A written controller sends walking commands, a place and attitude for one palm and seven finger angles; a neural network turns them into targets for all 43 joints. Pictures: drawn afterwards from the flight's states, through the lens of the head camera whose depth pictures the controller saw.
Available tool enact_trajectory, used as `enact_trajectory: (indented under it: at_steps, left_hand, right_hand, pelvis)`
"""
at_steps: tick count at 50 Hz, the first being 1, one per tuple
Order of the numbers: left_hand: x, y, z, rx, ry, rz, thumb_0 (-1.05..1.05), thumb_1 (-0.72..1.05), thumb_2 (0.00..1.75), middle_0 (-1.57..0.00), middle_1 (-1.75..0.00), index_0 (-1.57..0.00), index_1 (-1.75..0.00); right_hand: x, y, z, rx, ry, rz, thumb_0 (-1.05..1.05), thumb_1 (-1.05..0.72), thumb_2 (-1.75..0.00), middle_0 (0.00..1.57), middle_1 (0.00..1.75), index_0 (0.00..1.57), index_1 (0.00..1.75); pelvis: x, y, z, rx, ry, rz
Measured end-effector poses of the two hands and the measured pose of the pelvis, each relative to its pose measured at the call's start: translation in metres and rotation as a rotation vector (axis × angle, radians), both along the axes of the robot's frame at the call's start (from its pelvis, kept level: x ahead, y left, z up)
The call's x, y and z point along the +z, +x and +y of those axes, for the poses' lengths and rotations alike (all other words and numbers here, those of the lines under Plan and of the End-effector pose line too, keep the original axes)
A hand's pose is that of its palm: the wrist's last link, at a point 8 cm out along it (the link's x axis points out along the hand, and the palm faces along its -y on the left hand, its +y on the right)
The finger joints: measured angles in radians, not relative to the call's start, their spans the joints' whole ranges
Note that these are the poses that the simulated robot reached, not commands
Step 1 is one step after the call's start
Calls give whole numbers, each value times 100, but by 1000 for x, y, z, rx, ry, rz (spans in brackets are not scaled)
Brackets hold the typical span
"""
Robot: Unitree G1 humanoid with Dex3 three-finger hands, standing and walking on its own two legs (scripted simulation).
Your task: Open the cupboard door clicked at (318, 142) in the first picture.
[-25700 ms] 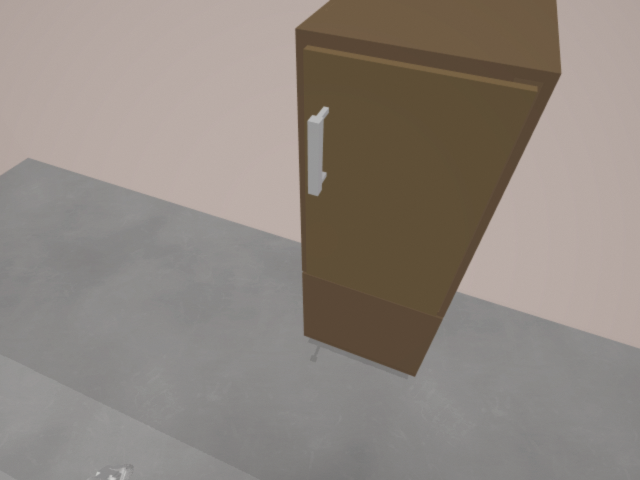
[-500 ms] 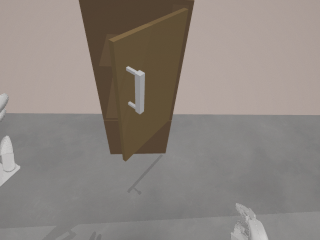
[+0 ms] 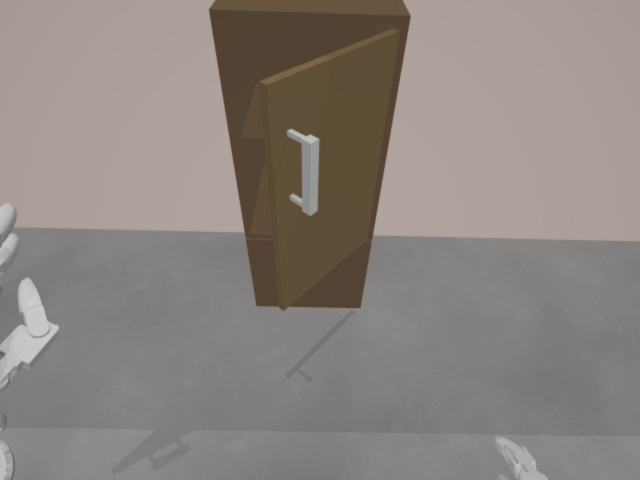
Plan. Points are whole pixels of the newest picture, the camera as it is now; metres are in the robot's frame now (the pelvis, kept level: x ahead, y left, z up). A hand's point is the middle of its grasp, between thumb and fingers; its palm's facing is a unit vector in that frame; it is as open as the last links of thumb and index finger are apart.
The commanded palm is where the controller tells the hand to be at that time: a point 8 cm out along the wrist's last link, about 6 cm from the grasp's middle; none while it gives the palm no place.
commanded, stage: stop stepping back and stand still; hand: left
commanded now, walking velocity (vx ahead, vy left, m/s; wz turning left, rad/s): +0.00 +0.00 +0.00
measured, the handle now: (302, 173) +0.61 +0.07 +0.06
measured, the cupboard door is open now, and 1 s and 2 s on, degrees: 48 48 48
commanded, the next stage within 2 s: let the arm hang, fingers relaxed in 0.62 s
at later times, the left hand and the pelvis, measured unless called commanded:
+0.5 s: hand (11, 367) +0.17 +0.28 +0.16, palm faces +0.42 -0.79 -0.45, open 7.5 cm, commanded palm +0.12 +0.32 +0.18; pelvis -0.03 +0.02 +0.01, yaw -1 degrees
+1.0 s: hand out of the picture +0.04 +0.21 -0.15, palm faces -0.05 -0.97 -0.23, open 7.4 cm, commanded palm none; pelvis -0.04 +0.02 +0.00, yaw +1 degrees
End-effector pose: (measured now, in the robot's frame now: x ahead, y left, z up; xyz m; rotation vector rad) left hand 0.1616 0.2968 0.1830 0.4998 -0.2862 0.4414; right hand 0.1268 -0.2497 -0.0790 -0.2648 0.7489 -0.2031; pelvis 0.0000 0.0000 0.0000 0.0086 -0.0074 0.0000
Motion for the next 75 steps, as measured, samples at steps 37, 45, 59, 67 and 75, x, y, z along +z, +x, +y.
enact_trajectory:
  at_steps: [37,45,59,67,75]
  left_hand:
    - [-11,-28,28,-43,43,148,1,89,90,-21,-30,-21,-30]
    - [-220,-54,15,26,-275,1028,1,90,90,-20,-30,-19,-29]
    - [-322,-204,-41,162,-609,1573,1,95,90,-21,-30,-20,-30]
    - [-305,-210,-13,268,-562,1587,1,92,90,-21,-30,-20,-30]
    - [-296,-171,-2,255,-522,1505,1,91,90,-20,-30,-20,-29]
  right_hand:
    - [7,-13,44,47,68,-26,1,-90,-90,20,30,20,30]
    - [-46,-36,22,60,102,201,1,-90,-90,21,30,20,30]
    - [-47,-160,-1,-43,42,662,1,-90,-90,20,30,20,30]
    - [-57,-165,12,-49,96,682,1,-90,-90,20,30,20,30]
    - [-61,-140,22,-30,124,629,1,-90,-90,20,30,20,30]
  pelvis:
    - [8,-32,29,-5,-19,-4]
    - [-4,-43,31,12,8,7]
    - [4,-42,11,45,-13,-12]
    - [7,-37,13,44,-12,-17]
    - [9,-30,15,41,-6,-22]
